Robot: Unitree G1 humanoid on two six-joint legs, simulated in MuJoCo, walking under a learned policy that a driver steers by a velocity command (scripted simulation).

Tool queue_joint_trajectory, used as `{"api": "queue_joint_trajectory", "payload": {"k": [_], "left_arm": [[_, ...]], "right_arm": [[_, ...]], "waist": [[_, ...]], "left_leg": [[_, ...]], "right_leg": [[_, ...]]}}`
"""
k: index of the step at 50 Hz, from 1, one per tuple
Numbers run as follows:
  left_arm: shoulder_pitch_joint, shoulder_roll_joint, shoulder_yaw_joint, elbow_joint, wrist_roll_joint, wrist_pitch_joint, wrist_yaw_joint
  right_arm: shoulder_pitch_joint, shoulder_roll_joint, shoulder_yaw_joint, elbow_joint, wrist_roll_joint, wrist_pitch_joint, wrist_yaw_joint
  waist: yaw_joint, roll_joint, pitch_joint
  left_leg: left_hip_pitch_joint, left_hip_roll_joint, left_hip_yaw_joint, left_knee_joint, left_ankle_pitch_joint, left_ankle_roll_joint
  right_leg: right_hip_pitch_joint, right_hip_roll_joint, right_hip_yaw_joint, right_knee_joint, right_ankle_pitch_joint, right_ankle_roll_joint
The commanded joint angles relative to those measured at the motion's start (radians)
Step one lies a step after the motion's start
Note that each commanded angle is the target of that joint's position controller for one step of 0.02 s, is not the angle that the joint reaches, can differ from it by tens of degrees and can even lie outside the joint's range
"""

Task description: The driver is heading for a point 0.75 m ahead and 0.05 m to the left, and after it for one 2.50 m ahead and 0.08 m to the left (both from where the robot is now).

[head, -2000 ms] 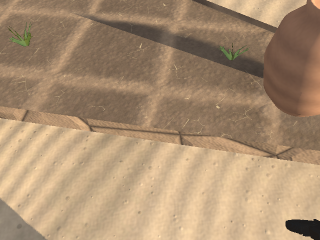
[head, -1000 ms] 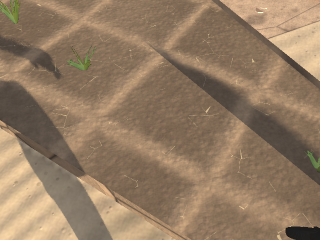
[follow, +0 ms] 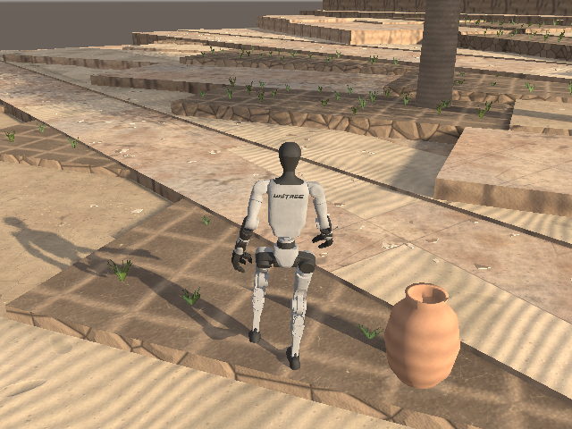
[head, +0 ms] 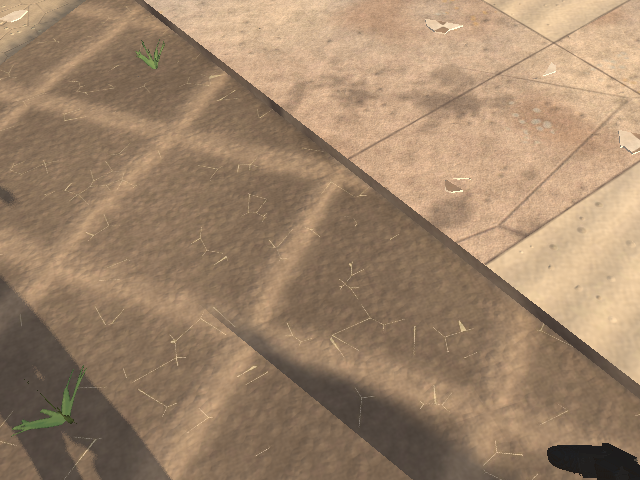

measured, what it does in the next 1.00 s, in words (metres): walks ahead: left foot, then right foot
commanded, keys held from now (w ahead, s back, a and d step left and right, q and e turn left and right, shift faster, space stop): w+e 0.18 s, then w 0.18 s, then w+q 0.64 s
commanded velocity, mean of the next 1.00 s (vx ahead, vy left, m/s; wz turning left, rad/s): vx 0.50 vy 0.00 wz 0.02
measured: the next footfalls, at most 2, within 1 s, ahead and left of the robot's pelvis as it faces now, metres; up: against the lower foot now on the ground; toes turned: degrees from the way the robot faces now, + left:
left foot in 0.28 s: +0.37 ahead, +0.10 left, +0.00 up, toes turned -14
right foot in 0.76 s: +0.59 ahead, -0.17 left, +0.00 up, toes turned +0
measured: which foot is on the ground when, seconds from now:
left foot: up 0.00-0.26, down 0.28-0.78, up 0.80-1.00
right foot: down 0.00-0.30, up 0.32-0.74, down 0.76-1.00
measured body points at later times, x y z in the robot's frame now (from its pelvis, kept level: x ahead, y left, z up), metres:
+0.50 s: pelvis +0.30 +0.03 +0.00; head +0.33 +0.03 +0.45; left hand +0.50 +0.26 -0.10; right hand +0.32 -0.26 -0.11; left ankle +0.33 +0.11 -0.74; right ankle +0.26 -0.11 -0.66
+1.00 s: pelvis +0.55 -0.06 +0.00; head +0.57 -0.06 +0.45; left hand +0.62 +0.23 -0.11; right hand +0.71 -0.33 -0.10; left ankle +0.61 +0.10 -0.66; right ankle +0.54 -0.17 -0.74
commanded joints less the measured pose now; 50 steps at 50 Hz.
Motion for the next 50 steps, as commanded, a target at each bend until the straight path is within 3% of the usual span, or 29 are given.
{"api": "queue_joint_trajectory", "payload": {"k": [1, 4, 9, 12, 13, 14, 15, 16, 17, 18, 19, 20, 21, 23, 25, 28, 31, 34, 36, 37, 38, 39, 40, 41, 42, 43, 44, 46, 50], "left_arm": [[-0.021, 0.112, 0.030, -0.068, -0.003, -0.017, 0.022], [0.050, 0.149, 0.046, -0.048, -0.016, -0.006, 0.037], [0.084, 0.155, 0.056, -0.020, -0.023, 0.024, 0.048], [0.047, 0.161, 0.062, -0.011, -0.011, 0.038, 0.058], [0.030, 0.158, 0.061, -0.014, -0.006, 0.039, 0.055], [-0.003, 0.149, 0.054, -0.030, 0.000, 0.036, 0.045], [-0.019, 0.108, 0.036, -0.056, 0.023, 0.029, 0.038], [0.180, 0.025, 0.011, -0.032, -0.004, 0.021, 0.032], [0.158, 0.118, 0.022, -0.017, -0.018, 0.013, 0.037], [0.005, 0.173, 0.038, -0.042, -0.021, 0.008, 0.035], [-0.093, 0.164, 0.035, -0.068, -0.009, -0.001, 0.035], [-0.145, 0.151, 0.037, -0.086, 0.008, -0.013, 0.030], [-0.144, 0.131, 0.035, -0.092, 0.011, -0.021, 0.024], [-0.129, 0.095, 0.028, -0.092, 0.014, -0.026, 0.021], [-0.173, 0.074, 0.019, -0.112, 0.024, -0.029, 0.019], [-0.309, 0.044, 0.002, -0.140, 0.023, -0.039, 0.011], [-0.405, 0.063, 0.007, -0.155, 0.011, -0.048, 0.000], [-0.457, 0.102, 0.024, -0.175, 0.003, -0.058, -0.003], [-0.414, 0.130, 0.041, -0.168, 0.000, -0.064, 0.002], [-0.337, 0.153, 0.056, -0.151, 0.005, -0.065, 0.010], [-0.204, 0.193, 0.071, -0.135, 0.018, -0.067, 0.021], [-0.061, 0.275, 0.093, -0.117, 0.031, -0.055, 0.031], [-0.017, 0.254, 0.091, -0.088, 0.017, -0.039, 0.022], [-0.055, 0.176, 0.072, -0.093, 0.011, -0.036, 0.022], [-0.102, 0.138, 0.061, -0.094, 0.009, -0.033, 0.023], [-0.156, 0.112, 0.051, -0.088, 0.014, -0.032, 0.019], [-0.192, 0.088, 0.045, -0.082, 0.025, -0.035, 0.018], [-0.223, 0.092, 0.050, -0.067, 0.025, -0.047, 0.018], [-0.214, 0.141, 0.067, -0.021, 0.019, -0.059, 0.021]], "right_arm": [[-0.039, -0.043, -0.012, -0.044, -0.004, -0.009, -0.011], [-0.182, -0.032, -0.010, -0.071, 0.016, -0.015, -0.003], [-0.264, -0.077, -0.033, -0.090, 0.031, -0.040, 0.024], [-0.180, -0.095, -0.048, -0.063, 0.030, -0.053, 0.026], [-0.092, -0.122, -0.064, -0.038, 0.025, -0.059, 0.021], [0.036, -0.149, -0.077, -0.016, 0.018, -0.061, 0.015], [0.216, -0.203, -0.089, -0.002, 0.006, -0.057, 0.003], [0.298, -0.239, -0.103, 0.048, 0.010, -0.046, 0.006], [0.290, -0.143, -0.086, 0.044, 0.037, -0.042, 0.008], [0.224, -0.096, -0.073, 0.037, 0.041, -0.038, 0.001], [0.179, -0.099, -0.065, 0.036, 0.032, -0.032, 0.002], [0.166, -0.093, -0.061, 0.047, 0.026, -0.028, 0.005], [0.172, -0.083, -0.054, 0.051, 0.014, -0.027, 0.007], [0.181, -0.071, -0.050, 0.059, 0.026, -0.027, 0.014], [0.197, -0.104, -0.058, 0.066, 0.041, -0.021, 0.009], [0.229, -0.154, -0.074, 0.077, 0.044, -0.006, -0.003], [0.303, -0.169, -0.078, 0.097, 0.051, 0.010, -0.010], [0.344, -0.162, -0.078, 0.107, 0.059, 0.025, -0.016], [0.334, -0.170, -0.083, 0.105, 0.059, 0.036, -0.021], [0.327, -0.156, -0.080, 0.100, 0.055, 0.039, -0.023], [0.303, -0.119, -0.067, 0.080, 0.043, 0.036, -0.021], [0.367, -0.042, -0.045, 0.051, 0.041, 0.027, -0.023], [0.430, -0.058, -0.040, 0.035, 0.059, 0.021, -0.026], [0.377, -0.132, -0.063, 0.049, 0.070, 0.027, -0.028], [0.304, -0.146, -0.069, 0.038, 0.063, 0.034, -0.027], [0.271, -0.135, -0.072, 0.031, 0.054, 0.040, -0.025], [0.258, -0.119, -0.074, 0.026, 0.049, 0.047, -0.021], [0.254, -0.078, -0.069, 0.020, 0.050, 0.065, -0.014], [0.181, -0.061, -0.061, -0.015, 0.041, 0.074, -0.005]], "waist": [[-0.012, -0.076, 0.014], [0.059, -0.104, 0.019], [0.082, -0.121, 0.034], [0.039, -0.151, 0.022], [-0.003, -0.154, -0.032], [-0.070, -0.148, -0.140], [-0.140, -0.051, -0.290], [-0.065, 0.282, -0.395], [-0.090, 0.187, -0.319], [-0.110, 0.076, -0.153], [-0.092, -0.004, -0.052], [-0.071, -0.011, 0.018], [-0.042, 0.013, 0.020], [-0.015, 0.050, 0.008], [-0.016, 0.056, 0.019], [-0.055, 0.047, 0.042], [-0.091, 0.056, 0.039], [-0.091, 0.066, 0.036], [-0.049, 0.082, 0.021], [-0.007, 0.078, -0.016], [0.062, 0.046, -0.120], [0.086, -0.158, -0.278], [0.064, -0.357, -0.329], [0.069, -0.228, -0.187], [0.062, -0.154, -0.086], [0.032, -0.115, -0.022], [0.006, -0.136, 0.013], [-0.019, -0.151, 0.044], [-0.022, -0.095, 0.051]], "left_leg": [[0.071, -0.030, 0.049, -0.256, 0.147, -0.051], [0.084, -0.072, 0.042, -0.514, 0.218, -0.075], [0.094, -0.093, -0.018, -0.726, 0.211, -0.051], [0.265, -0.105, 0.002, -0.784, 0.150, -0.009], [0.401, -0.120, 0.035, -0.813, 0.156, 0.019], [0.629, -0.062, 0.004, -0.794, 0.181, 0.071], [0.922, 0.104, -0.180, -0.737, 0.165, 0.145], [1.258, 0.331, -0.635, -0.784, 0.047, 0.336], [1.175, 0.326, -0.728, -0.881, -0.183, 0.302], [1.010, 0.276, -0.571, -0.914, -0.213, 0.254], [0.856, 0.225, -0.465, -0.947, -0.122, 0.227], [0.763, 0.183, -0.398, -0.973, -0.006, 0.227], [0.720, 0.147, -0.346, -0.989, 0.086, 0.226], [0.691, 0.105, -0.296, -1.007, 0.199, 0.238], [0.644, 0.100, -0.259, -1.023, 0.259, 0.251], [0.548, 0.058, -0.193, -1.038, 0.226, 0.219], [0.526, 0.057, -0.201, -1.013, 0.181, 0.194], [0.596, 0.084, -0.275, -0.953, 0.098, 0.167], [0.605, 0.088, -0.304, -0.889, 0.107, 0.141], [0.585, 0.048, -0.286, -0.808, 0.162, 0.116], [0.494, -0.003, -0.243, -0.612, 0.123, 0.083], [0.211, -0.120, -0.106, -0.283, -0.172, 0.016], [0.017, -0.112, -0.074, -0.065, -0.456, -0.006], [-0.053, -0.058, -0.094, 0.037, -0.382, -0.015], [-0.055, -0.028, -0.066, 0.053, -0.300, -0.019], [-0.019, -0.001, -0.052, 0.024, -0.239, -0.024], [0.011, 0.024, -0.052, -0.009, -0.195, -0.026], [0.073, 0.045, -0.038, -0.046, -0.141, -0.033], [0.066, 0.054, -0.033, -0.212, 0.018, -0.044]], "right_leg": [[-0.043, -0.173, 0.188, -0.205, 0.329, -0.109], [0.065, -0.192, 0.232, -0.198, 0.278, -0.082], [0.257, -0.257, 0.366, -0.120, 0.236, -0.080], [0.273, -0.268, 0.350, -0.043, 0.457, -0.055], [0.271, -0.242, 0.324, 0.046, 0.625, -0.036], [0.202, -0.205, 0.293, 0.201, 0.670, -0.012], [0.029, -0.149, 0.250, 0.454, 0.434, 0.012], [-0.349, 0.009, 0.155, 0.777, -0.293, 0.096], [-0.447, -0.064, 0.170, 0.889, -0.328, 0.096], [-0.472, -0.100, 0.155, 0.899, -0.238, 0.097], [-0.453, -0.129, 0.113, 0.868, -0.176, 0.096], [-0.458, -0.154, 0.082, 0.820, -0.138, 0.100], [-0.428, -0.178, 0.065, 0.786, -0.114, 0.100], [-0.414, -0.194, 0.035, 0.699, -0.109, 0.115], [-0.418, -0.202, 0.005, 0.573, -0.106, 0.144], [-0.326, -0.179, -0.019, 0.316, 0.086, 0.168], [-0.223, -0.134, -0.015, 0.184, 0.249, 0.176], [-0.182, -0.123, 0.015, 0.085, 0.224, 0.159], [-0.084, -0.126, 0.012, 0.036, 0.176, 0.131], [0.035, -0.132, 0.003, 0.002, 0.151, 0.106], [0.248, -0.235, 0.081, 0.031, 0.137, 0.055], [0.593, -0.458, 0.359, 0.037, 0.093, -0.055], [0.641, -0.572, 0.670, -0.064, -0.124, -0.138], [0.523, -0.532, 0.606, -0.104, -0.231, -0.114], [0.399, -0.492, 0.462, -0.122, -0.180, -0.085], [0.279, -0.446, 0.357, -0.156, -0.088, -0.073], [0.201, -0.412, 0.273, -0.186, -0.020, -0.065], [0.097, -0.386, 0.156, -0.242, 0.087, -0.063], [0.098, -0.384, 0.005, -0.273, 0.249, -0.076]]}}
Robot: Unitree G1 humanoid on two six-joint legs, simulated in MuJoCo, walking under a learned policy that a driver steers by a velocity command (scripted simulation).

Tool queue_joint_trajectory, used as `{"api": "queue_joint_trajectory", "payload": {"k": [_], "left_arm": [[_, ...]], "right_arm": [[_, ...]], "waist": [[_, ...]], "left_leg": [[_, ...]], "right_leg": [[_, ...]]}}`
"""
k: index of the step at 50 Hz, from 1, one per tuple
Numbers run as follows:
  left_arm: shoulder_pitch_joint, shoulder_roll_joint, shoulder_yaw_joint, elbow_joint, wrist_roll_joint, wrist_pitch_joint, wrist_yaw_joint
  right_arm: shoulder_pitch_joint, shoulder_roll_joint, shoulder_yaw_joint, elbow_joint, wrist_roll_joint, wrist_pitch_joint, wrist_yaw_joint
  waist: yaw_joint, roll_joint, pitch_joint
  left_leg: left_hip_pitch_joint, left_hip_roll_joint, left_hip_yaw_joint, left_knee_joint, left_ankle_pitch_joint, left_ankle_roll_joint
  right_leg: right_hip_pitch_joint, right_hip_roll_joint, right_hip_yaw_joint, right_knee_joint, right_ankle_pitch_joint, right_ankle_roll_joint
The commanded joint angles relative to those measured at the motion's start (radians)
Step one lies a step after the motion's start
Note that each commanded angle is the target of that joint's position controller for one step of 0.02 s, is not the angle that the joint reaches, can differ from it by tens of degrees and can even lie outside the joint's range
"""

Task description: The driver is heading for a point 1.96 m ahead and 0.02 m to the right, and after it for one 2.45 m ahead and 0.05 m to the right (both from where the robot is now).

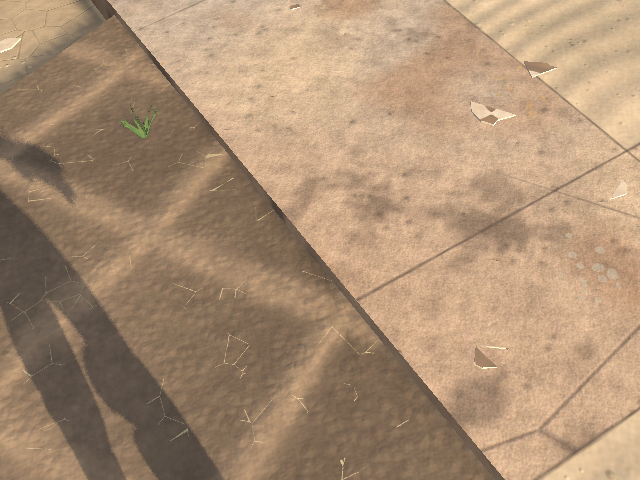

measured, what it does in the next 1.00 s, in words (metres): walks ahead: left foot, then right foot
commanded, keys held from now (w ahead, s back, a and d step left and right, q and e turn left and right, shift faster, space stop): w+q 0.28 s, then w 0.02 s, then w+e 0.70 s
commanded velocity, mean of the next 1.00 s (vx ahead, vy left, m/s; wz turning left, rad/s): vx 0.50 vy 0.00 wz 0.00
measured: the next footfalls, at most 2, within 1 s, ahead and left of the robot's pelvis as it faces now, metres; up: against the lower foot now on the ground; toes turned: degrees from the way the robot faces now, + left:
left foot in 0.26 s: +0.28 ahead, +0.17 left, +0.00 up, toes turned +12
right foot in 0.82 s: +0.62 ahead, +0.00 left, +0.00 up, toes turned +1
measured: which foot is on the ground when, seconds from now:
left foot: up 0.00-0.24, down 0.26-0.80, up 0.82-1.00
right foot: down 0.00-0.26, up 0.28-0.80, down 0.82-1.00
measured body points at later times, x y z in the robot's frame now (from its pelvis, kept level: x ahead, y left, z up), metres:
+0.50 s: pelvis +0.26 +0.09 +0.00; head +0.29 +0.11 +0.45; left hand +0.34 +0.39 -0.11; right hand +0.41 -0.15 -0.10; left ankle +0.25 +0.16 -0.74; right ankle +0.37 -0.07 -0.66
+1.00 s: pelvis +0.56 +0.07 +0.00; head +0.60 +0.06 +0.44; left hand +0.68 +0.35 -0.11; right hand +0.70 -0.20 -0.10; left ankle +0.55 +0.23 -0.66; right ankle +0.58 +0.00 -0.74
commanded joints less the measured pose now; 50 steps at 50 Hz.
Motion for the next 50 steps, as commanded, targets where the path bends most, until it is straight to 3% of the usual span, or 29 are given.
{"api": "queue_joint_trajectory", "payload": {"k": [1, 5, 9, 11, 12, 13, 14, 15, 16, 17, 18, 19, 22, 25, 28, 30, 35, 38, 39, 40, 41, 42, 43, 44, 45, 46, 48, 50], "left_arm": [[-0.087, 0.131, 0.028, -0.056, -0.005, -0.024, 0.004], [-0.037, 0.185, 0.040, -0.015, -0.022, -0.009, 0.006], [0.003, 0.228, 0.054, 0.020, -0.042, 0.014, 0.004], [0.001, 0.262, 0.063, 0.023, -0.048, 0.028, 0.007], [-0.008, 0.259, 0.061, 0.022, -0.052, 0.036, 0.011], [0.012, 0.224, 0.045, 0.015, -0.034, 0.035, 0.016], [0.078, 0.084, -0.002, -0.045, 0.020, 0.018, 0.004], [0.035, 0.127, -0.006, -0.056, -0.007, -0.020, -0.012], [-0.039, 0.192, 0.012, -0.061, -0.054, -0.034, -0.023], [-0.059, 0.176, 0.004, -0.066, -0.056, -0.040, -0.019], [-0.070, 0.167, 0.004, -0.050, -0.036, -0.037, -0.010], [-0.054, 0.171, 0.010, -0.039, -0.027, -0.024, -0.008], [-0.005, 0.128, 0.004, -0.011, -0.027, 0.017, -0.009], [-0.075, 0.105, -0.002, -0.027, -0.025, 0.032, -0.004], [-0.137, 0.091, -0.005, -0.039, -0.032, 0.024, -0.015], [-0.196, 0.074, -0.012, -0.060, -0.034, 0.020, -0.025], [-0.285, 0.064, -0.020, -0.119, -0.032, 0.017, -0.058], [-0.239, 0.096, -0.004, -0.138, -0.027, 0.023, -0.071], [-0.162, 0.125, 0.012, -0.127, -0.026, 0.028, -0.069], [-0.019, 0.173, 0.038, -0.098, -0.028, 0.029, -0.060], [0.141, 0.254, 0.067, -0.074, -0.028, 0.037, -0.042], [0.144, 0.328, 0.077, -0.077, -0.036, 0.030, -0.038], [0.180, 0.237, 0.056, -0.082, -0.037, 0.028, -0.035], [0.134, 0.201, 0.046, -0.087, -0.032, 0.026, -0.028], [0.068, 0.184, 0.041, -0.101, -0.032, 0.026, -0.026], [0.007, 0.159, 0.033, -0.116, -0.030, 0.028, -0.024], [-0.039, 0.141, 0.024, -0.141, -0.013, 0.030, -0.017], [-0.044, 0.156, 0.029, -0.139, -0.019, 0.029, -0.008]], "right_arm": [[-0.004, 0.004, 0.010, -0.073, -0.003, -0.006, 0.015], [-0.141, 0.012, 0.019, -0.123, -0.001, -0.014, 0.042], [-0.215, -0.019, 0.010, -0.177, 0.000, -0.007, 0.055], [-0.150, -0.056, -0.010, -0.177, -0.008, -0.001, 0.056], [-0.017, -0.093, -0.035, -0.143, -0.006, 0.002, 0.052], [0.171, -0.161, -0.070, -0.091, 0.001, 0.009, 0.036], [0.182, -0.286, -0.088, -0.089, 0.015, 0.007, 0.021], [0.205, -0.234, -0.066, -0.127, 0.006, -0.013, 0.026], [0.180, -0.154, -0.042, -0.104, -0.009, -0.027, 0.030], [0.124, -0.123, -0.031, -0.105, -0.010, -0.036, 0.029], [0.049, -0.087, -0.017, -0.107, -0.014, -0.040, 0.028], [0.006, -0.055, -0.004, -0.111, -0.025, -0.046, 0.027], [-0.006, -0.064, -0.004, -0.082, -0.029, -0.071, 0.026], [0.019, -0.075, -0.008, -0.039, -0.035, -0.085, 0.017], [0.021, -0.076, -0.006, -0.014, -0.035, -0.088, 0.010], [0.041, -0.088, -0.008, 0.008, -0.032, -0.088, 0.005], [0.095, -0.099, -0.018, 0.064, -0.019, -0.060, -0.003], [0.069, -0.136, -0.029, 0.061, -0.013, -0.035, -0.020], [0.061, -0.147, -0.031, 0.057, -0.015, -0.026, -0.029], [0.044, -0.147, -0.028, 0.052, -0.012, -0.019, -0.036], [0.057, -0.120, -0.013, 0.033, -0.026, -0.028, -0.042], [0.177, 0.027, 0.034, -0.005, -0.054, -0.058, -0.016], [0.081, -0.056, 0.023, -0.001, -0.019, -0.098, 0.004], [-0.013, -0.094, 0.015, -0.036, 0.016, -0.121, 0.015], [-0.047, -0.084, 0.020, -0.045, 0.006, -0.133, 0.012], [-0.067, -0.089, 0.013, -0.046, -0.021, -0.133, 0.006], [-0.034, -0.086, 0.006, -0.050, -0.034, -0.112, 0.004], [-0.019, -0.058, 0.013, -0.047, -0.038, -0.093, 0.000]], "waist": [[-0.028, -0.117, 0.015], [0.017, -0.091, 0.043], [0.022, -0.100, 0.058], [-0.032, -0.137, -0.008], [-0.111, -0.122, -0.080], [-0.191, -0.067, -0.177], [-0.104, 0.227, -0.233], [-0.148, 0.168, -0.431], [-0.166, 0.076, -0.305], [-0.132, 0.029, -0.207], [-0.093, -0.025, -0.141], [-0.057, -0.008, -0.111], [-0.019, -0.006, -0.075], [-0.036, -0.019, -0.014], [-0.064, -0.010, 0.015], [-0.092, -0.012, 0.040], [-0.124, -0.021, 0.070], [-0.075, 0.031, 0.001], [-0.030, 0.052, -0.055], [0.051, 0.035, -0.131], [0.116, -0.067, -0.240], [0.001, -0.307, -0.339], [0.088, -0.197, -0.413], [0.095, -0.156, -0.264], [0.055, -0.059, -0.175], [0.017, -0.027, -0.103], [-0.039, -0.066, -0.070], [-0.055, -0.079, -0.049]], "left_leg": [[-0.036, 0.043, -0.031, -0.128, 0.155, 0.000], [0.006, 0.026, 0.022, -0.324, 0.256, 0.027], [0.010, -0.003, 0.071, -0.414, 0.136, 0.075], [0.161, -0.077, 0.141, -0.433, 0.025, 0.116], [0.355, -0.128, 0.170, -0.493, 0.063, 0.150], [0.671, -0.119, 0.092, -0.508, 0.102, 0.194], [1.009, 0.161, -0.432, -0.575, 0.027, 0.356], [1.085, 0.279, -0.805, -0.751, -0.157, 0.455], [1.007, 0.258, -0.645, -0.771, -0.110, 0.388], [0.860, 0.220, -0.494, -0.759, -0.025, 0.343], [0.715, 0.184, -0.384, -0.764, 0.105, 0.308], [0.614, 0.155, -0.310, -0.787, 0.220, 0.292], [0.494, 0.141, -0.186, -0.866, 0.339, 0.293], [0.494, 0.121, -0.071, -0.913, 0.369, 0.265], [0.501, 0.085, 0.044, -0.936, 0.337, 0.212], [0.526, 0.098, 0.077, -0.955, 0.317, 0.198], [0.748, 0.166, 0.118, -0.881, 0.456, 0.184], [0.813, 0.173, 0.157, -0.711, 0.903, 0.149], [0.806, 0.164, 0.173, -0.590, 1.052, 0.133], [0.727, 0.132, 0.204, -0.392, 1.056, 0.102], [0.489, 0.087, 0.209, -0.091, 0.746, 0.062], [0.018, -0.148, 0.115, 0.262, -0.283, -0.010], [-0.105, -0.135, -0.072, 0.361, -0.336, 0.006], [-0.174, -0.079, -0.072, 0.326, -0.242, 0.025], [-0.145, -0.034, -0.061, 0.231, -0.161, 0.032], [-0.092, -0.010, -0.048, 0.142, -0.127, 0.020], [0.009, 0.009, -0.045, 0.072, -0.100, -0.006], [0.037, 0.011, -0.016, -0.030, -0.081, -0.040]], "right_leg": [[0.010, -0.269, 0.125, -0.182, 0.253, -0.164], [0.060, -0.281, 0.037, -0.182, 0.262, -0.142], [0.189, -0.316, -0.016, -0.109, 0.381, -0.109], [0.206, -0.301, -0.068, 0.063, 0.719, -0.085], [0.157, -0.269, -0.108, 0.253, 0.822, -0.061], [-0.045, -0.229, -0.116, 0.518, 0.678, -0.022], [-0.517, -0.060, -0.093, 0.901, -0.231, 0.048], [-0.637, 0.003, 0.163, 1.069, -0.394, 0.046], [-0.713, -0.061, 0.184, 1.068, -0.296, 0.027], [-0.684, -0.111, 0.165, 0.991, -0.210, 0.013], [-0.622, -0.151, 0.158, 0.914, -0.153, 0.017], [-0.547, -0.176, 0.166, 0.866, -0.116, 0.019], [-0.484, -0.182, 0.156, 0.807, -0.043, 0.041], [-0.556, -0.176, 0.171, 0.676, 0.118, 0.057], [-0.525, -0.136, 0.164, 0.483, 0.307, 0.047], [-0.509, -0.117, 0.141, 0.385, 0.369, 0.037], [-0.600, -0.090, 0.109, 0.271, 0.255, -0.007], [-0.488, -0.016, 0.023, 0.266, 0.082, -0.057], [-0.379, 0.022, -0.002, 0.271, 0.038, -0.080], [-0.166, 0.056, -0.001, 0.213, 0.089, -0.115], [0.153, -0.075, 0.218, 0.197, 0.148, -0.184], [0.515, -0.328, 0.784, 0.133, 0.022, -0.395], [0.581, -0.339, 0.903, 0.024, -0.086, -0.399], [0.478, -0.309, 0.749, -0.003, -0.054, -0.344], [0.326, -0.269, 0.644, -0.013, 0.025, -0.308], [0.186, -0.236, 0.570, -0.031, 0.144, -0.290], [0.039, -0.200, 0.504, -0.075, 0.278, -0.293], [-0.056, -0.178, 0.434, -0.092, 0.359, -0.292]]}}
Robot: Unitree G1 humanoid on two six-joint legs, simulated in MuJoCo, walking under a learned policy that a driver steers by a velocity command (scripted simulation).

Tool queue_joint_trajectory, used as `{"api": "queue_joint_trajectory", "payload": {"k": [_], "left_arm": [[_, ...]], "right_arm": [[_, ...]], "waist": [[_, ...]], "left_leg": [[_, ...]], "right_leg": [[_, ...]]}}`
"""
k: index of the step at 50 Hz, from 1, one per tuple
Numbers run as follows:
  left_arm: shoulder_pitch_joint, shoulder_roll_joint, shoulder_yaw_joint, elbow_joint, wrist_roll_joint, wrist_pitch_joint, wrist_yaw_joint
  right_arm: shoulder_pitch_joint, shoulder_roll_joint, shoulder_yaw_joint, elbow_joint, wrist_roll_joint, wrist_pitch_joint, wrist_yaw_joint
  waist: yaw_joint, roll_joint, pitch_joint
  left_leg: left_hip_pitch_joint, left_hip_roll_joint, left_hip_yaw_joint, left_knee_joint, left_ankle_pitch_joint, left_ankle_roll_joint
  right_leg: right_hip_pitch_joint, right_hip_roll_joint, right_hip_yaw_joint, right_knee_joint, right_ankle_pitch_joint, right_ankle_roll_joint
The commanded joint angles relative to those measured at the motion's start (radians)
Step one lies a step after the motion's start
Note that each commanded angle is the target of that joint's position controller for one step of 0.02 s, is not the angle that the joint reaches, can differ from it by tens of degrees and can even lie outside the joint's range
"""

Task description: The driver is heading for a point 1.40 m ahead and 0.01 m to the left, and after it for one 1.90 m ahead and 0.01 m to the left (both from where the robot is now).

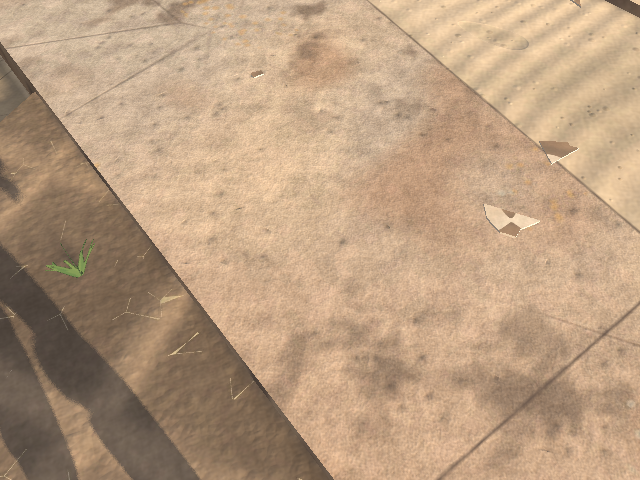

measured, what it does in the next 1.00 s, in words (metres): climbs: left foot, then right foot 0.04 m higher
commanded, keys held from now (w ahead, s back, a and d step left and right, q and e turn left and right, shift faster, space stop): w+e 0.26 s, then w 0.36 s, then w+q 0.38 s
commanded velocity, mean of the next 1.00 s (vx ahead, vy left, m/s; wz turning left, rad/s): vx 0.50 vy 0.00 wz -0.16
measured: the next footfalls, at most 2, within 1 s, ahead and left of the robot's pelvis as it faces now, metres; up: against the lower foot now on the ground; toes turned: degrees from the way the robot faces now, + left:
left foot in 0.28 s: +0.34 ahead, +0.14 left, +0.00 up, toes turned -14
right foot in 0.74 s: +0.52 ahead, -0.18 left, +0.04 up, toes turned -17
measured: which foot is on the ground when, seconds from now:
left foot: up 0.00-0.26, down 0.28-0.76, up 0.78-1.00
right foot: down 0.00-0.28, up 0.30-0.72, down 0.74-1.00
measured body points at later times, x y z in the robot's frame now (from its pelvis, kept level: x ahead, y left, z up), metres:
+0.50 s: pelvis +0.28 +0.05 +0.00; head +0.29 +0.05 +0.45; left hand +0.48 +0.27 -0.10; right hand +0.26 -0.23 -0.11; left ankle +0.30 +0.15 -0.74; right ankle +0.24 -0.09 -0.63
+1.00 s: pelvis +0.50 -0.06 +0.04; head +0.51 -0.07 +0.49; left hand +0.60 +0.20 -0.07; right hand +0.60 -0.36 -0.06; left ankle +0.58 +0.08 -0.62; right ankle +0.48 -0.17 -0.70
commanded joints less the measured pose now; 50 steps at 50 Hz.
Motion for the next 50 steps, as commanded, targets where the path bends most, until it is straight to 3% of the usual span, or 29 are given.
{"api": "queue_joint_trajectory", "payload": {"k": [1, 4, 8, 11, 12, 13, 14, 15, 16, 17, 18, 19, 21, 23, 25, 28, 30, 32, 34, 36, 37, 38, 39, 40, 41, 42, 44, 46, 50], "left_arm": [[-0.035, 0.151, 0.038, -0.078, 0.000, -0.014, 0.019], [-0.005, 0.169, 0.045, -0.065, -0.012, -0.003, 0.033], [0.063, 0.166, 0.046, -0.041, -0.020, 0.013, 0.039], [0.052, 0.155, 0.046, -0.046, -0.016, 0.018, 0.042], [0.039, 0.141, 0.043, -0.053, -0.011, 0.021, 0.042], [0.040, 0.107, 0.031, -0.059, -0.006, 0.019, 0.040], [0.055, 0.036, 0.005, -0.077, 0.010, 0.016, 0.038], [0.215, -0.011, -0.011, -0.097, -0.021, 0.004, 0.036], [0.220, 0.093, 0.005, -0.052, -0.035, 0.005, 0.039], [0.101, 0.136, 0.018, -0.063, -0.027, 0.007, 0.037], [0.022, 0.127, 0.017, -0.082, -0.012, 0.006, 0.038], [-0.019, 0.110, 0.016, -0.097, 0.000, 0.001, 0.035], [0.007, 0.068, 0.011, -0.094, -0.009, 0.001, 0.023], [0.027, 0.038, 0.004, -0.089, -0.010, 0.008, 0.018], [-0.025, 0.017, -0.009, -0.120, -0.003, 0.012, 0.018], [-0.158, -0.026, -0.039, -0.169, 0.009, 0.002, 0.014], [-0.219, -0.034, -0.046, -0.184, 0.006, -0.010, 0.007], [-0.264, -0.029, -0.045, -0.200, -0.003, -0.019, 0.001], [-0.274, -0.014, -0.036, -0.214, -0.010, -0.029, -0.007], [-0.144, 0.035, -0.005, -0.188, -0.010, -0.037, -0.009], [0.002, 0.092, 0.024, -0.148, -0.004, -0.034, -0.001], [0.167, 0.195, 0.055, -0.128, 0.021, -0.028, 0.018], [0.231, 0.238, 0.061, -0.115, 0.034, -0.022, 0.021], [0.187, 0.150, 0.034, -0.112, 0.027, -0.031, 0.024], [0.130, 0.107, 0.020, -0.097, 0.010, -0.034, 0.026], [0.068, 0.072, 0.010, -0.082, 0.004, -0.038, 0.023], [-0.030, 0.016, 0.001, -0.065, 0.017, -0.052, 0.014], [-0.056, 0.009, 0.007, -0.048, 0.018, -0.064, 0.013], [-0.028, 0.065, 0.032, -0.013, 0.026, -0.061, 0.034]], "right_arm": [[0.006, -0.079, -0.022, -0.070, -0.009, 0.005, -0.007], [-0.108, -0.043, -0.007, -0.092, -0.008, 0.006, -0.004], [-0.204, -0.068, -0.016, -0.117, 0.016, -0.005, 0.008], [-0.166, -0.108, -0.037, -0.112, 0.022, -0.015, 0.012], [-0.105, -0.120, -0.048, -0.096, 0.020, -0.017, 0.010], [-0.013, -0.143, -0.062, -0.080, 0.008, -0.020, 0.006], [0.147, -0.198, -0.076, -0.065, -0.010, -0.022, -0.001], [0.216, -0.274, -0.093, -0.022, -0.021, -0.010, 0.008], [0.205, -0.183, -0.078, -0.025, 0.004, -0.008, 0.014], [0.164, -0.120, -0.061, -0.028, 0.009, -0.003, 0.011], [0.113, -0.102, -0.050, -0.032, 0.001, 0.004, 0.012], [0.088, -0.085, -0.043, -0.023, -0.004, 0.009, 0.011], [0.085, -0.056, -0.030, -0.004, -0.008, 0.007, 0.010], [0.111, -0.056, -0.028, 0.023, 0.003, 0.005, 0.013], [0.132, -0.077, -0.032, 0.045, 0.011, 0.011, 0.011], [0.154, -0.095, -0.032, 0.063, 0.013, 0.031, 0.000], [0.191, -0.114, -0.033, 0.081, 0.011, 0.034, -0.002], [0.235, -0.121, -0.031, 0.102, 0.025, 0.040, 0.000], [0.263, -0.125, -0.028, 0.118, 0.032, 0.050, 0.003], [0.233, -0.135, -0.024, 0.118, 0.032, 0.054, -0.001], [0.215, -0.124, -0.019, 0.109, 0.032, 0.049, -0.006], [0.207, -0.065, 0.000, 0.067, 0.019, 0.037, -0.010], [0.267, 0.011, 0.018, 0.047, 0.020, 0.016, -0.006], [0.233, -0.091, -0.019, 0.070, 0.037, 0.013, 0.002], [0.169, -0.097, -0.027, 0.049, 0.045, 0.019, 0.002], [0.130, -0.081, -0.026, 0.039, 0.040, 0.028, -0.003], [0.161, -0.058, -0.040, 0.055, 0.042, 0.060, -0.010], [0.167, -0.032, -0.041, 0.063, 0.046, 0.086, -0.010], [0.052, -0.008, -0.034, 0.018, 0.032, 0.102, 0.001]], "waist": [[-0.036, -0.049, -0.057], [0.009, -0.079, -0.048], [0.049, -0.109, -0.059], [0.011, -0.143, -0.066], [-0.025, -0.150, -0.079], [-0.073, -0.137, -0.136], [-0.129, -0.006, -0.284], [-0.051, 0.334, -0.369], [-0.079, 0.219, -0.293], [-0.109, 0.122, -0.158], [-0.097, 0.055, -0.087], [-0.084, 0.051, -0.036], [-0.044, 0.101, -0.032], [-0.026, 0.097, -0.035], [-0.024, 0.071, -0.016], [-0.060, 0.054, 0.000], [-0.085, 0.065, -0.004], [-0.098, 0.076, 0.009], [-0.082, 0.106, 0.008], [0.023, 0.131, -0.068], [0.098, 0.112, -0.155], [0.156, -0.033, -0.305], [0.122, -0.307, -0.459], [0.120, -0.199, -0.346], [0.092, -0.176, -0.191], [0.054, -0.142, -0.108], [-0.023, -0.158, -0.034], [-0.044, -0.132, -0.016], [-0.032, -0.075, 0.016]], "left_leg": [[-0.070, 0.023, 0.014, -0.141, 0.075, -0.046], [0.015, -0.023, 0.033, -0.385, 0.315, -0.061], [0.080, -0.068, 0.005, -0.554, 0.410, -0.052], [0.134, -0.064, -0.021, -0.607, 0.310, -0.011], [0.215, -0.067, -0.006, -0.644, 0.307, 0.013], [0.371, -0.037, -0.014, -0.663, 0.303, 0.045], [0.633, 0.144, -0.192, -0.648, 0.265, 0.106], [0.873, 0.355, -0.687, -0.766, 0.054, 0.286], [0.823, 0.352, -0.764, -0.810, -0.215, 0.289], [0.706, 0.297, -0.594, -0.821, -0.217, 0.250], [0.587, 0.249, -0.468, -0.835, -0.101, 0.227], [0.502, 0.210, -0.389, -0.856, 0.005, 0.228], [0.429, 0.163, -0.287, -0.890, 0.135, 0.228], [0.423, 0.166, -0.243, -0.897, 0.224, 0.253], [0.424, 0.179, -0.211, -0.910, 0.262, 0.267], [0.409, 0.169, -0.134, -0.946, 0.316, 0.256], [0.397, 0.161, -0.080, -0.959, 0.392, 0.243], [0.398, 0.160, -0.063, -0.967, 0.418, 0.235], [0.428, 0.178, -0.079, -0.944, 0.489, 0.227], [0.428, 0.162, -0.057, -0.804, 0.760, 0.186], [0.371, 0.112, -0.011, -0.630, 0.860, 0.149], [0.120, 0.030, 0.047, -0.300, 0.603, 0.081], [-0.108, -0.105, -0.010, 0.011, -0.137, 0.039], [-0.212, -0.071, -0.108, 0.199, -0.144, 0.035], [-0.272, -0.021, -0.066, 0.229, -0.080, 0.045], [-0.250, 0.021, -0.024, 0.199, -0.013, 0.053], [-0.118, 0.058, -0.033, 0.133, 0.063, 0.048], [-0.079, 0.057, -0.025, 0.117, 0.107, 0.039], [-0.144, 0.066, -0.011, -0.092, 0.212, 0.023]], "right_leg": [[0.040, -0.260, 0.260, -0.182, 0.336, -0.202], [-0.030, -0.186, 0.186, -0.161, 0.263, -0.138], [0.028, -0.207, 0.268, -0.104, 0.130, -0.100], [0.105, -0.246, 0.367, -0.012, 0.083, -0.071], [0.098, -0.229, 0.371, 0.038, 0.098, -0.055], [0.064, -0.177, 0.335, 0.162, 0.134, -0.022], [-0.055, -0.109, 0.233, 0.458, -0.029, 0.020], [-0.379, 0.010, 0.128, 0.767, -0.455, 0.081], [-0.494, -0.071, 0.154, 0.909, -0.410, 0.098], [-0.526, -0.100, 0.133, 0.946, -0.319, 0.101], [-0.505, -0.128, 0.102, 0.926, -0.249, 0.103], [-0.490, -0.147, 0.093, 0.897, -0.205, 0.103], [-0.428, -0.174, 0.063, 0.892, -0.172, 0.100], [-0.467, -0.182, 0.040, 0.934, -0.180, 0.102], [-0.553, -0.207, 0.030, 0.904, -0.160, 0.110], [-0.553, -0.235, -0.029, 0.701, -0.099, 0.119], [-0.482, -0.222, -0.070, 0.592, -0.049, 0.114], [-0.408, -0.195, -0.099, 0.474, -0.033, 0.106], [-0.327, -0.152, -0.122, 0.387, -0.060, 0.091], [-0.097, -0.089, -0.146, 0.268, -0.041, 0.058], [0.120, -0.094, -0.117, 0.219, -0.006, 0.033], [0.446, -0.337, 0.189, 0.162, -0.059, -0.054], [0.582, -0.558, 0.691, -0.064, -0.266, -0.187], [0.492, -0.546, 0.725, -0.110, -0.383, -0.174], [0.359, -0.529, 0.538, -0.119, -0.384, -0.142], [0.240, -0.477, 0.404, -0.151, -0.323, -0.111], [0.063, -0.400, 0.183, -0.218, -0.169, -0.061], [0.030, -0.387, 0.064, -0.265, -0.059, -0.062], [0.090, -0.390, -0.082, -0.296, 0.036, -0.079]]}}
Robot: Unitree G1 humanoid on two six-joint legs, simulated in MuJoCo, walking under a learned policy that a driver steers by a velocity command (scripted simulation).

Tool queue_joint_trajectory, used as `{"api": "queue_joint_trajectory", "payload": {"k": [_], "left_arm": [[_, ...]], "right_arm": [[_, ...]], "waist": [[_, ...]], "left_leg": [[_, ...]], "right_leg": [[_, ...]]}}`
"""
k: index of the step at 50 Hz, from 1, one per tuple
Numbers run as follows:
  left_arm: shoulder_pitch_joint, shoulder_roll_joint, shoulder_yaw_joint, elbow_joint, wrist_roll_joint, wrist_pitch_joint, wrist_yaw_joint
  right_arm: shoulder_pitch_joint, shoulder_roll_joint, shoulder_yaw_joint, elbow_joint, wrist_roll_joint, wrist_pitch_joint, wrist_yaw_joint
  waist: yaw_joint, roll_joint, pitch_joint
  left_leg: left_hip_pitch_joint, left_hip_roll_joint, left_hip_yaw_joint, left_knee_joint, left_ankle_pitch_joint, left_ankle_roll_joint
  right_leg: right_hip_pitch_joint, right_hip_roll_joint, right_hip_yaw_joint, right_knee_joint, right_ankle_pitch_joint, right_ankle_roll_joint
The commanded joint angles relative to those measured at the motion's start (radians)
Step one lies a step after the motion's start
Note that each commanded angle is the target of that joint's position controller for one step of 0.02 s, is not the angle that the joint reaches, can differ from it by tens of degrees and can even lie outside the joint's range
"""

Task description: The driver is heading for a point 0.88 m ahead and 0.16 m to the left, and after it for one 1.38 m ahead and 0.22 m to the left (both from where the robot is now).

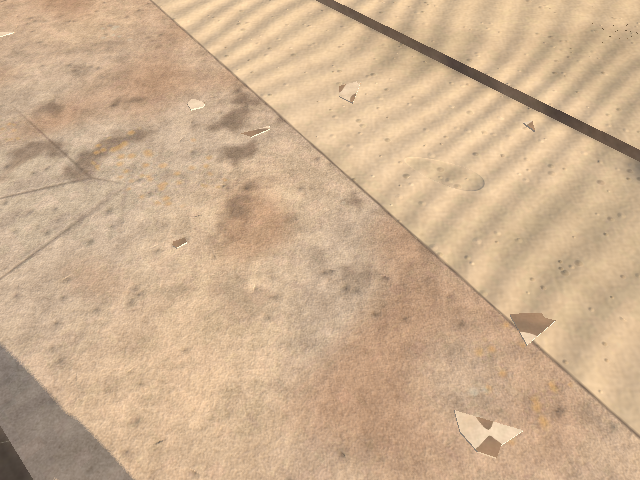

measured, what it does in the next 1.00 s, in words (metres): walks ahead, turning left: left foot, then right foot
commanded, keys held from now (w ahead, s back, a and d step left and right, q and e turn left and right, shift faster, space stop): w+q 0.56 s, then w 0.02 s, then w+e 0.42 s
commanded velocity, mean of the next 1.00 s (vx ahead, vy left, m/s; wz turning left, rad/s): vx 0.50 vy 0.00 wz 0.28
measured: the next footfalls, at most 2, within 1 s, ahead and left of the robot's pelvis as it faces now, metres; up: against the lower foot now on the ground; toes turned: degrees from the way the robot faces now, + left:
left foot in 0.28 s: +0.29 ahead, +0.17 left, +0.00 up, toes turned +13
right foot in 0.80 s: +0.64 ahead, +0.08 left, +0.00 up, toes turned +21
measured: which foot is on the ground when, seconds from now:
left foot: up 0.00-0.26, down 0.28-0.82, up 0.84-1.00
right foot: down 0.00-0.28, up 0.30-0.78, down 0.80-1.00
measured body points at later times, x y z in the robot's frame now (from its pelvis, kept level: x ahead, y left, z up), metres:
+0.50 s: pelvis +0.26 +0.10 +0.00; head +0.28 +0.12 +0.45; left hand +0.36 +0.40 -0.09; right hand +0.40 -0.15 -0.10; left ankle +0.25 +0.16 -0.74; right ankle +0.36 -0.07 -0.66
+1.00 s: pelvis +0.56 +0.13 +0.00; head +0.60 +0.12 +0.45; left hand +0.55 +0.41 -0.11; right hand +0.79 -0.08 -0.10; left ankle +0.53 +0.28 -0.67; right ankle +0.61 +0.07 -0.74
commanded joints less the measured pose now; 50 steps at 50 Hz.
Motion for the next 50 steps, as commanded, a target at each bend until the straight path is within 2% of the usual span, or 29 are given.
{"api": "queue_joint_trajectory", "payload": {"k": [1, 6, 9, 10, 11, 12, 13, 14, 15, 16, 17, 18, 19, 20, 21, 24, 29, 34, 37, 38, 39, 40, 41, 42, 43, 44, 45, 47, 50], "left_arm": [[-0.076, 0.125, 0.032, -0.062, 0.002, -0.020, 0.016], [-0.047, 0.189, 0.054, -0.035, -0.018, -0.003, 0.021], [-0.024, 0.210, 0.064, -0.010, -0.036, 0.015, 0.013], [-0.027, 0.222, 0.068, -0.005, -0.042, 0.021, 0.010], [-0.038, 0.240, 0.072, -0.003, -0.050, 0.027, 0.009], [-0.059, 0.254, 0.075, -0.004, -0.059, 0.036, 0.008], [-0.067, 0.240, 0.067, -0.007, -0.064, 0.044, 0.007], [-0.057, 0.196, 0.048, -0.023, -0.035, 0.039, 0.012], [0.010, 0.049, 0.001, -0.094, 0.006, 0.014, 0.010], [-0.092, 0.128, 0.008, -0.101, -0.031, -0.021, 0.004], [-0.186, 0.173, 0.019, -0.128, -0.068, -0.039, 0.000], [-0.189, 0.155, 0.012, -0.124, -0.052, -0.050, 0.008], [-0.180, 0.159, 0.017, -0.110, -0.022, -0.053, 0.015], [-0.158, 0.167, 0.023, -0.103, -0.014, -0.045, 0.013], [-0.151, 0.168, 0.026, -0.101, -0.011, -0.034, 0.009], [-0.191, 0.128, 0.016, -0.111, 0.001, -0.007, 0.007], [-0.370, 0.085, -0.007, -0.148, -0.010, -0.010, -0.011], [-0.437, 0.107, -0.008, -0.158, -0.024, -0.026, -0.041], [-0.390, 0.133, 0.000, -0.151, -0.028, -0.027, -0.049], [-0.320, 0.152, 0.011, -0.132, -0.026, -0.028, -0.049], [-0.192, 0.183, 0.028, -0.094, -0.021, -0.028, -0.045], [-0.027, 0.225, 0.038, -0.064, -0.014, -0.026, -0.044], [0.048, 0.313, 0.060, -0.048, -0.014, -0.021, -0.048], [0.063, 0.237, 0.043, -0.036, -0.046, -0.017, -0.055], [0.000, 0.187, 0.029, -0.052, -0.047, -0.012, -0.047], [-0.049, 0.174, 0.023, -0.067, -0.031, -0.004, -0.040], [-0.080, 0.160, 0.016, -0.072, -0.024, 0.002, -0.037], [-0.095, 0.142, 0.007, -0.079, -0.017, 0.004, -0.029], [-0.070, 0.168, 0.015, -0.072, -0.028, 0.006, -0.013]], "right_arm": [[-0.014, 0.005, 0.006, -0.061, -0.011, 0.003, 0.018], [-0.156, -0.003, 0.016, -0.112, -0.007, -0.007, 0.050], [-0.207, -0.023, 0.013, -0.143, -0.007, -0.003, 0.059], [-0.204, -0.035, 0.008, -0.150, -0.009, -0.002, 0.061], [-0.178, -0.052, -0.001, -0.153, -0.011, 0.000, 0.061], [-0.092, -0.077, -0.019, -0.138, -0.009, 0.001, 0.058], [0.073, -0.132, -0.053, -0.093, -0.004, 0.002, 0.050], [0.244, -0.229, -0.094, -0.048, 0.003, 0.010, 0.032], [0.197, -0.352, -0.107, -0.064, 0.006, -0.002, 0.026], [0.195, -0.252, -0.075, -0.109, -0.002, -0.028, 0.038], [0.171, -0.189, -0.054, -0.095, -0.012, -0.048, 0.044], [0.126, -0.162, -0.046, -0.097, -0.009, -0.057, 0.043], [0.059, -0.123, -0.034, -0.108, -0.009, -0.056, 0.038], [0.021, -0.100, -0.024, -0.128, -0.021, -0.057, 0.033], [0.006, -0.096, -0.022, -0.139, -0.026, -0.058, 0.029], [0.040, -0.125, -0.029, -0.127, -0.016, -0.065, 0.011], [0.101, -0.138, -0.031, -0.098, -0.007, -0.056, -0.010], [0.177, -0.129, -0.024, -0.044, -0.012, -0.055, -0.009], [0.169, -0.146, -0.030, -0.029, -0.019, -0.042, -0.014], [0.150, -0.153, -0.031, -0.031, -0.021, -0.038, -0.016], [0.134, -0.146, -0.026, -0.037, -0.025, -0.034, -0.018], [0.132, -0.120, -0.011, -0.058, -0.040, -0.031, -0.023], [0.264, -0.036, 0.013, -0.076, -0.041, -0.048, -0.016], [0.237, -0.077, 0.016, -0.078, -0.034, -0.069, -0.009], [0.107, -0.132, 0.003, -0.105, -0.007, -0.085, 0.001], [0.023, -0.129, 0.007, -0.125, -0.009, -0.098, 0.003], [-0.020, -0.121, 0.005, -0.137, -0.029, -0.107, 0.003], [0.001, -0.100, 0.002, -0.144, -0.047, -0.105, 0.001], [-0.017, -0.067, 0.011, -0.154, -0.047, -0.090, -0.005]], "waist": [[-0.033, -0.092, 0.052], [0.014, -0.079, 0.092], [0.031, -0.087, 0.113], [0.022, -0.093, 0.106], [-0.002, -0.109, 0.079], [-0.061, -0.114, 0.023], [-0.146, -0.092, -0.066], [-0.210, 0.002, -0.149], [-0.081, 0.286, -0.219], [-0.145, 0.112, -0.326], [-0.153, 0.056, -0.195], [-0.117, 0.011, -0.134], [-0.076, -0.007, -0.087], [-0.041, 0.016, -0.077], [-0.028, 0.017, -0.071], [-0.024, -0.011, -0.034], [-0.088, 0.044, 0.015], [-0.131, 0.054, 0.047], [-0.101, 0.071, 0.045], [-0.062, 0.077, 0.000], [0.003, 0.057, -0.089], [0.067, -0.022, -0.229], [0.006, -0.300, -0.333], [0.035, -0.292, -0.336], [0.054, -0.192, -0.178], [0.046, -0.087, -0.099], [0.022, -0.037, -0.031], [-0.028, -0.086, -0.026], [-0.034, -0.106, -0.016]], "left_leg": [[-0.035, 0.045, -0.033, -0.131, 0.106, -0.008], [-0.025, 0.042, 0.033, -0.357, 0.174, 0.012], [-0.022, 0.027, 0.075, -0.425, 0.097, 0.047], [0.005, 0.008, 0.098, -0.441, 0.052, 0.064], [0.066, -0.025, 0.130, -0.449, 0.004, 0.084], [0.194, -0.075, 0.168, -0.474, -0.008, 0.108], [0.429, -0.142, 0.192, -0.526, 0.037, 0.143], [0.722, -0.071, 0.022, -0.548, 0.055, 0.194], [0.981, 0.181, -0.576, -0.692, -0.176, 0.387], [1.003, 0.252, -0.796, -0.851, -0.298, 0.405], [0.931, 0.238, -0.665, -0.863, -0.205, 0.352], [0.813, 0.197, -0.542, -0.840, -0.093, 0.320], [0.690, 0.153, -0.434, -0.833, 0.020, 0.294], [0.607, 0.123, -0.375, -0.849, 0.097, 0.284], [0.566, 0.106, -0.352, -0.870, 0.144, 0.285], [0.485, 0.080, -0.271, -0.893, 0.277, 0.290], [0.425, 0.016, -0.197, -0.887, 0.172, 0.222], [0.588, 0.103, -0.219, -0.844, 0.172, 0.205], [0.704, 0.137, -0.198, -0.769, 0.416, 0.174], [0.716, 0.118, -0.165, -0.690, 0.610, 0.158], [0.694, 0.071, -0.113, -0.531, 0.758, 0.135], [0.536, 0.024, -0.078, -0.271, 0.586, 0.105], [0.128, -0.156, -0.014, 0.113, -0.046, 0.005], [-0.055, -0.158, -0.097, 0.213, -0.332, 0.000], [-0.134, -0.098, -0.113, 0.235, -0.252, 0.012], [-0.115, -0.062, -0.091, 0.187, -0.178, 0.019], [-0.093, -0.037, -0.076, 0.107, -0.136, 0.014], [-0.002, -0.010, -0.067, -0.012, -0.087, -0.003], [0.012, -0.015, -0.032, -0.152, -0.061, -0.045]], "right_leg": [[-0.002, -0.269, 0.138, -0.241, 0.103, -0.159], [0.096, -0.291, 0.031, -0.243, 0.118, -0.138], [0.188, -0.307, -0.003, -0.195, 0.161, -0.119], [0.210, -0.308, -0.017, -0.152, 0.262, -0.110], [0.224, -0.304, -0.033, -0.077, 0.445, -0.098], [0.214, -0.286, -0.062, 0.065, 0.640, -0.078], [0.143, -0.240, -0.097, 0.286, 0.724, -0.046], [-0.098, -0.196, -0.099, 0.596, 0.450, 0.013], [-0.537, 0.008, 0.009, 0.949, -0.366, 0.084], [-0.625, 0.016, 0.252, 1.046, -0.391, 0.065], [-0.705, -0.022, 0.255, 1.033, -0.287, 0.035], [-0.676, -0.065, 0.260, 0.960, -0.201, 0.015], [-0.610, -0.097, 0.267, 0.874, -0.141, 0.015], [-0.538, -0.115, 0.277, 0.827, -0.097, 0.016], [-0.505, -0.114, 0.275, 0.790, -0.075, 0.024], [-0.504, -0.087, 0.246, 0.651, 0.007, 0.066], [-0.431, -0.019, 0.228, 0.275, 0.292, 0.090], [-0.451, -0.027, 0.222, 0.158, 0.320, 0.036], [-0.434, -0.009, 0.192, 0.132, 0.171, -0.025], [-0.337, 0.023, 0.162, 0.122, 0.147, -0.049], [-0.158, 0.048, 0.143, 0.114, 0.179, -0.082], [0.129, -0.076, 0.311, 0.152, 0.241, -0.143], [0.483, -0.294, 0.796, 0.084, 0.103, -0.328], [0.547, -0.316, 1.021, -0.058, -0.144, -0.344], [0.426, -0.294, 0.892, -0.075, -0.202, -0.292], [0.287, -0.251, 0.782, -0.091, -0.138, -0.260], [0.169, -0.214, 0.703, -0.110, -0.034, -0.250], [0.073, -0.154, 0.620, -0.140, 0.113, -0.242], [-0.001, -0.129, 0.544, -0.157, 0.239, -0.254]]}}
Velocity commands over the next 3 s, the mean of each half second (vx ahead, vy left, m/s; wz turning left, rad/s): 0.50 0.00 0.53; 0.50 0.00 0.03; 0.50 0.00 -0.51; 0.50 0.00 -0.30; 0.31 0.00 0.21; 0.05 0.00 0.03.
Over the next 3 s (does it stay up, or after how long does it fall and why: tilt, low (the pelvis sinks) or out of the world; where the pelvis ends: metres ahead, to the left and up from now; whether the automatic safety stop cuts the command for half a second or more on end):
stays up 1.40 0.10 -0.01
